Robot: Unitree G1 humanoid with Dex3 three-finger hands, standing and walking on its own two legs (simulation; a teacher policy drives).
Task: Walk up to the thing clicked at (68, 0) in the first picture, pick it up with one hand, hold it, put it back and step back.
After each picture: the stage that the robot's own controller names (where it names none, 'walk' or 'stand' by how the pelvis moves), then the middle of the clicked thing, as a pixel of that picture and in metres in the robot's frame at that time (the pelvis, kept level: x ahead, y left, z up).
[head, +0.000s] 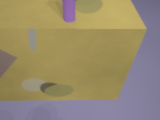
stand; out of the picture +0.82 +0.10 +0.12
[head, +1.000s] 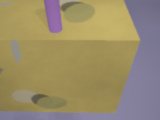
walk; (52, 7) +0.72 +0.19 +0.14
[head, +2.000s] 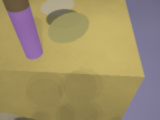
stand; (25, 28) +0.49 +0.23 +0.15
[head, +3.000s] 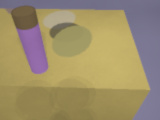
walk; (32, 44) +0.46 +0.20 +0.13
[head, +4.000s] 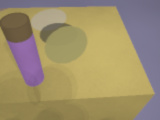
walk; (26, 55) +0.38 +0.19 +0.12
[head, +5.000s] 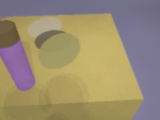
stand; (16, 60) +0.38 +0.23 +0.12
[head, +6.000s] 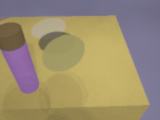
stand; (20, 63) +0.37 +0.22 +0.12
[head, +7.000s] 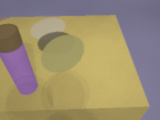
stand; (18, 64) +0.36 +0.22 +0.12
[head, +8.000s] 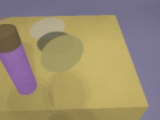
stand; (17, 64) +0.36 +0.22 +0.12
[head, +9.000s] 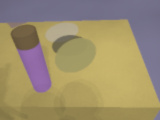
rise first; (34, 62) +0.38 +0.20 +0.12
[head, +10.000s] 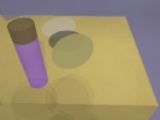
go down; (31, 57) +0.39 +0.19 +0.13
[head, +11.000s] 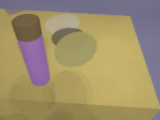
go down; (34, 55) +0.39 +0.19 +0.13
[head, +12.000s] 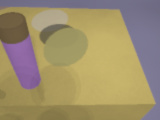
close in; (22, 56) +0.38 +0.19 +0.13
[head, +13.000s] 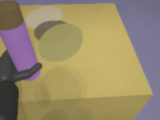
close; (19, 46) +0.41 +0.19 +0.16
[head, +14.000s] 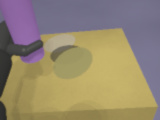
lift; (19, 16) +0.34 +0.16 +0.35
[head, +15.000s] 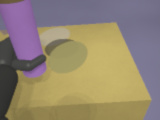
lift; (23, 32) +0.34 +0.16 +0.29
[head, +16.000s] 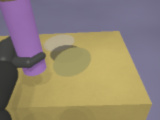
hold; (23, 31) +0.34 +0.17 +0.30
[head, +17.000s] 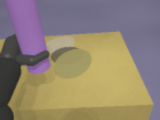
hold; (28, 29) +0.34 +0.15 +0.31
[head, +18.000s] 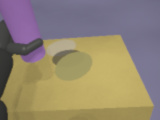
hold; (18, 15) +0.32 +0.16 +0.37
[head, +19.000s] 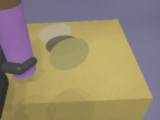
crouch; (13, 35) +0.33 +0.18 +0.28
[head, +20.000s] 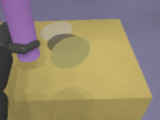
lower; (20, 19) +0.41 +0.19 +0.28
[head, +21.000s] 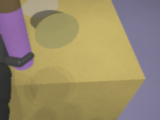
lower; (14, 33) +0.44 +0.20 +0.17
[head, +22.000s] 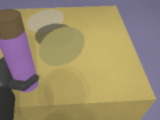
lower; (18, 56) +0.37 +0.19 +0.16
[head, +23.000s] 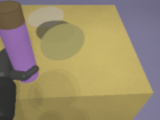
lower; (19, 47) +0.40 +0.20 +0.16
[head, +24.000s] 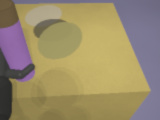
lower; (14, 46) +0.40 +0.21 +0.16
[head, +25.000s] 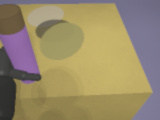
withdraw; (20, 50) +0.39 +0.20 +0.15
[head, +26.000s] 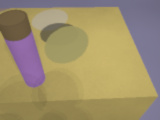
sink last; (26, 54) +0.38 +0.19 +0.15
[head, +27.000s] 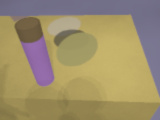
sink last; (37, 56) +0.39 +0.20 +0.13
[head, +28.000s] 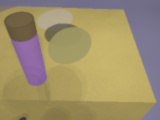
stand; (30, 54) +0.38 +0.19 +0.13
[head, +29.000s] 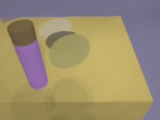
stand; (31, 59) +0.39 +0.20 +0.12
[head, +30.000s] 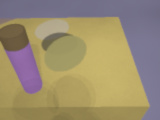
stand; (24, 63) +0.37 +0.21 +0.12
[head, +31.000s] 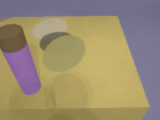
stand; (22, 64) +0.36 +0.21 +0.12
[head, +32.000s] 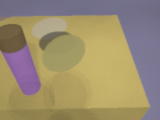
stand; (21, 64) +0.36 +0.21 +0.12
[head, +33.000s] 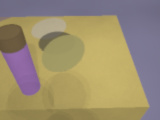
stand; (21, 64) +0.36 +0.21 +0.12
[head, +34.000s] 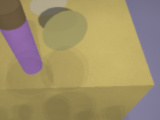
walk; (22, 42) +0.40 +0.20 +0.13
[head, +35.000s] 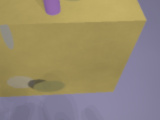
walk; out of the picture +0.70 +0.16 +0.15
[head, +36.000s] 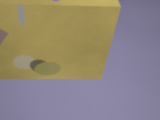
stand; out of the picture +1.01 +0.21 +0.13
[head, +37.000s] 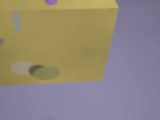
stand; out of the picture +0.97 +0.23 +0.13
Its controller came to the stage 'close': yes
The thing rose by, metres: 0.24
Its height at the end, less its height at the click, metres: +0.00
